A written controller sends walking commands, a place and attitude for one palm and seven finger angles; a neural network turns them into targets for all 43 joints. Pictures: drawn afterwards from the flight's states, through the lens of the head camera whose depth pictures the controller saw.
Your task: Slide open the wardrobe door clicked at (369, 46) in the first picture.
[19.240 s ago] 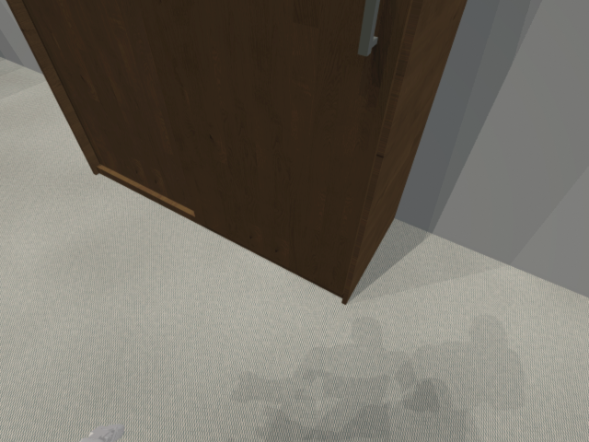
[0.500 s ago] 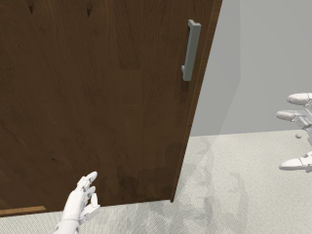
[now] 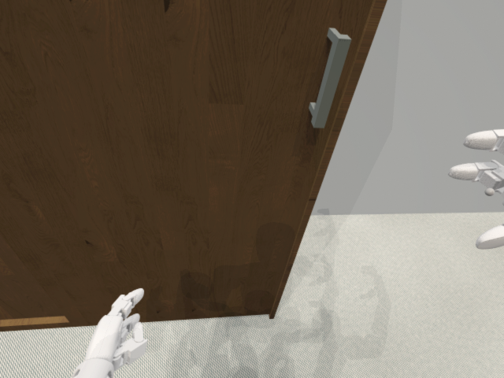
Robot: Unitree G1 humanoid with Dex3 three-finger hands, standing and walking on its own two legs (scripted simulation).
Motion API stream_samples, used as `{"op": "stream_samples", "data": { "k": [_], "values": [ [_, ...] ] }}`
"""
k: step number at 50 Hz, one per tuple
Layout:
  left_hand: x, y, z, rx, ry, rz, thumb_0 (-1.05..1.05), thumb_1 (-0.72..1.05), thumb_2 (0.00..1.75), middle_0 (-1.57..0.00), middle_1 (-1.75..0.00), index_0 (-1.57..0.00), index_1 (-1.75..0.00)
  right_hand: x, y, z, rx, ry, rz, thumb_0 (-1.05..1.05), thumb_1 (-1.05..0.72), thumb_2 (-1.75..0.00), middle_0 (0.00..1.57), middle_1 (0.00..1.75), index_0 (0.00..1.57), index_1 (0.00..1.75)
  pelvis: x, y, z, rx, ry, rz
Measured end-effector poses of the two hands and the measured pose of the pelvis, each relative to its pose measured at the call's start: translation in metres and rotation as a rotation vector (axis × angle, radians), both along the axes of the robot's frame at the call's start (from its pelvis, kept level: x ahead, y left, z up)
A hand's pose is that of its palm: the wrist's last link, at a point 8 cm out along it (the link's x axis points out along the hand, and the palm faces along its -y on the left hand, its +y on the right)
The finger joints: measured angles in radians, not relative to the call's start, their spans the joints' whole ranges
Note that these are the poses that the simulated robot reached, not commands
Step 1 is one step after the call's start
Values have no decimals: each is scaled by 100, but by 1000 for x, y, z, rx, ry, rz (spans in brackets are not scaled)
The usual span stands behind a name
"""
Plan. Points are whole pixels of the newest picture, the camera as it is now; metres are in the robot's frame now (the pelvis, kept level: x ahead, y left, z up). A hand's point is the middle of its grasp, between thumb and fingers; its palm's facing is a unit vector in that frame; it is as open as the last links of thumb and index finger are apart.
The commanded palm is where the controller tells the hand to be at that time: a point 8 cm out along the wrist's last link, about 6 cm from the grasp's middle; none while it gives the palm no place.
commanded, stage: raise the hand with hooked fingers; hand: right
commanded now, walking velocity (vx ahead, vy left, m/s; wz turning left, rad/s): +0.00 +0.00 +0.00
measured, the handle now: (325, 79) +0.51 -0.10 +0.27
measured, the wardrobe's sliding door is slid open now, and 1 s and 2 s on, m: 0.00 0.00 0.00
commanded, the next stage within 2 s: move the hooked fingers beside the handle in 0.32 s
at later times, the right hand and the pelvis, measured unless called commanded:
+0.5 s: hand (488, 173) +0.29 -0.25 +0.27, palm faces -0.04 +0.98 -0.17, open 13.9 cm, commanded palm +0.27 -0.31 +0.28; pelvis +0.03 +0.01 +0.00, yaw +1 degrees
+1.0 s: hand (455, 148) +0.35 -0.25 +0.26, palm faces +0.02 +0.99 -0.12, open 14.0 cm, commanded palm +0.32 -0.28 +0.27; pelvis +0.03 +0.00 +0.00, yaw +1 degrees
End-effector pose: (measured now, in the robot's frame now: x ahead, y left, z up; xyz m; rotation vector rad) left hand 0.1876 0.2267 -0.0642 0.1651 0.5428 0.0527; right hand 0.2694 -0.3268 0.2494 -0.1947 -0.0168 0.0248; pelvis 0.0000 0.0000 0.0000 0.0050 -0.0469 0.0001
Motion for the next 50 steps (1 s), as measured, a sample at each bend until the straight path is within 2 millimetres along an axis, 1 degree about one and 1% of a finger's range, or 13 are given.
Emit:
{"op": "stream_samples", "data": {
  "k": [2, 5, 10, 14, 18, 22, 27, 31, 36, 39, 41, 45, 50],
  "values": [
    [0, 4, 2, 9, -6, 12, 1, 90, 90, -21, -30, -20, -30, -2, 14, -6, 17, -21, 60, -1, 50, -30, 29, 120, 30, 120, 3, 1, 0, -1, -4, 6],
    [4, 7, 9, 20, -31, 16, 1, 91, 90, -20, -30, -20, -30, -9, 22, 5, 22, -136, 90, -2, 50, -30, 30, 120, 30, 120, 9, 5, 0, -1, -14, 11],
    [15, 5, 14, 14, -62, -2, 1, 91, 90, -20, -30, -20, -30, -10, -1, 31, 47, -231, -34, -2, 50, -30, 31, 120, 31, 120, 13, 10, -1, 0, -23, 6],
    [22, 4, 9, 1, -50, -16, 1, 91, 90, -20, -30, -20, -30, 2, -9, 22, 25, -101, -104, -2, 51, -30, 30, 120, 31, 120, 12, 10, -1, -1, -9, -7],
    [26, 3, 4, -12, -36, -13, 1, 91, 90, -20, -30, -20, -30, 10, 12, 3, -8, -12, -21, -2, 50, -30, 29, 120, 30, 120, 13, 9, -1, -4, 4, -4],
    [29, 0, 7, -18, -44, -9, 1, 91, 90, -20, -30, -20, -30, 7, 28, 8, 4, -97, 81, -2, 50, -30, 30, 120, 30, 120, 20, 10, 0, -6, 4, 7],
    [33, -2, 11, -17, -55, -19, 1, 90, 90, -21, -30, -20, -30, 4, 4, 27, 52, -194, -4, -2, 50, -30, 31, 120, 31, 120, 27, 12, -1, -4, -2, 7],
    [35, 0, 7, -9, -37, -23, 1, 90, 90, -21, -30, -20, -30, 14, -10, 17, 55, -95, -84, -2, 51, -30, 30, 120, 31, 120, 24, 9, -1, -3, 1, -4],
    [35, -2, 3, 5, -17, -17, 1, 91, 90, -20, -30, -20, -30, 31, 25, -2, 16, -24, 39, -2, 51, -30, 29, 120, 30, 120, 21, 4, -1, -4, 7, -11],
    [35, -6, 5, 3, -24, -9, 1, 91, 90, -20, -30, -20, -30, 39, 48, 4, 38, -103, 132, -2, 50, -30, 30, 120, 30, 120, 23, 2, -1, -7, 7, -3],
    [34, -9, 7, -6, -31, -4, 1, 91, 90, -20, -30, -20, -30, 45, 52, 13, 59, -158, 140, -2, 50, -30, 30, 120, 31, 120, 26, 3, 0, -8, 7, 4],
    [31, -11, 8, -28, -28, 7, 1, 91, 90, -20, -30, -20, -30, 57, 36, 25, 94, -161, 39, -2, 50, -30, 31, 120, 31, 120, 28, 3, 0, -10, 11, 15],
    [26, -6, 1, -31, 13, 19, 1, 90, 90, -21, -30, -20, -30, 63, 22, 12, 70, -29, -43, -2, 50, -30, 30, 120, 31, 120, 27, 2, 0, -9, 22, 11]
  ]
}}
